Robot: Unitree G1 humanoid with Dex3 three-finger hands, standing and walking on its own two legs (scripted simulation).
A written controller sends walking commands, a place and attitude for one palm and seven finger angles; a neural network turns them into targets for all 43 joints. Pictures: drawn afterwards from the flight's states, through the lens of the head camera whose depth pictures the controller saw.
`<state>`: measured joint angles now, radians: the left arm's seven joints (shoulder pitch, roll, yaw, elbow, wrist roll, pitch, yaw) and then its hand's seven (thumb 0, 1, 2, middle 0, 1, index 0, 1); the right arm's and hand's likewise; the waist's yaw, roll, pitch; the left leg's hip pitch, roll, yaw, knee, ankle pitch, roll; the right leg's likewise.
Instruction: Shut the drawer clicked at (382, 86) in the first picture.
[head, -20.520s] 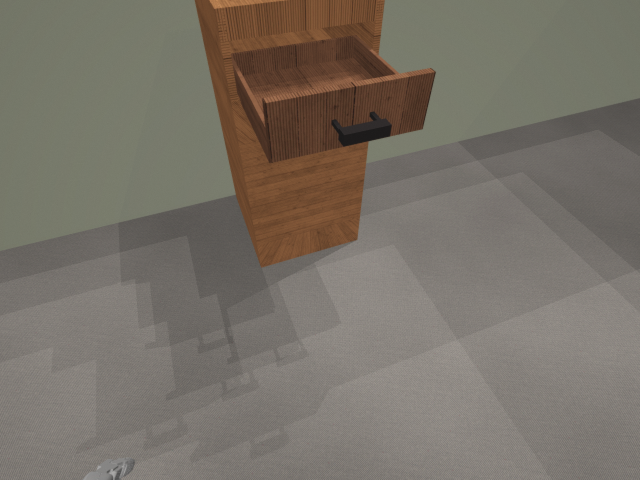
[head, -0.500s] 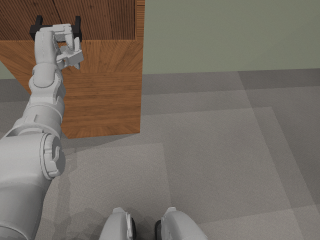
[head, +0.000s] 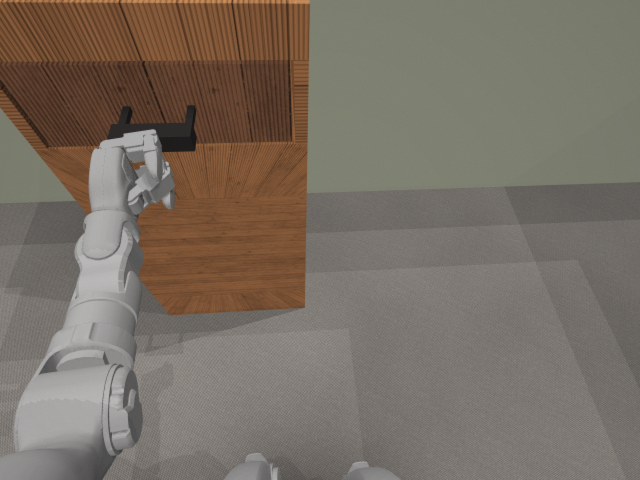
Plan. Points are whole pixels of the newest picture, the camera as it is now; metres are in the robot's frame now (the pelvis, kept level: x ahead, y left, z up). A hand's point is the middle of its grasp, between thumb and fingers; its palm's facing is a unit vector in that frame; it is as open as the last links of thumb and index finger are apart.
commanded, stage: draw the hand back to the body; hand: left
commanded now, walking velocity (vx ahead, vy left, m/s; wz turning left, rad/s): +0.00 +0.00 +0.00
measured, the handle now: (156, 125) +0.58 +0.20 +0.07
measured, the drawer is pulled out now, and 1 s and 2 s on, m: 0.00 0.00 0.00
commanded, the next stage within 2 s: step back with the hand held close in 1.26 s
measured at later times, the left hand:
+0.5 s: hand (81, 284) +0.30 +0.20 +0.15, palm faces +0.13 -0.98 -0.17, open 3.2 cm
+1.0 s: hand out of the picture +0.18 +0.24 +0.20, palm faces +0.36 -0.87 -0.35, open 3.2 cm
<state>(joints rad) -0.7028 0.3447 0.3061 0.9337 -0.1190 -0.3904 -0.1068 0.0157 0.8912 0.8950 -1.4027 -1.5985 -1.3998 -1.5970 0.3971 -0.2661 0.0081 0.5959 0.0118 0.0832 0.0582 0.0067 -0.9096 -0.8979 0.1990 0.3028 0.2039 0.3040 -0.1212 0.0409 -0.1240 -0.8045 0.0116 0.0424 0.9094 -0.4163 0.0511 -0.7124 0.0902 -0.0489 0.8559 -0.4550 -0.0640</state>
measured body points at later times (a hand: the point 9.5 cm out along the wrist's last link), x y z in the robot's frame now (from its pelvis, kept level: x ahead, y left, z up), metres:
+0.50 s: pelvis -0.01 +0.00 +0.03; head -0.01 -0.01 +0.48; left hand +0.29 +0.25 +0.16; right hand +0.19 -0.22 -0.04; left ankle +0.01 +0.09 -0.69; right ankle -0.03 -0.08 -0.69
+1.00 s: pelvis -0.01 +0.01 +0.05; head -0.03 -0.02 +0.50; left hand +0.16 +0.29 +0.22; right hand +0.18 -0.20 -0.04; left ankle +0.01 +0.09 -0.69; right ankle -0.03 -0.08 -0.69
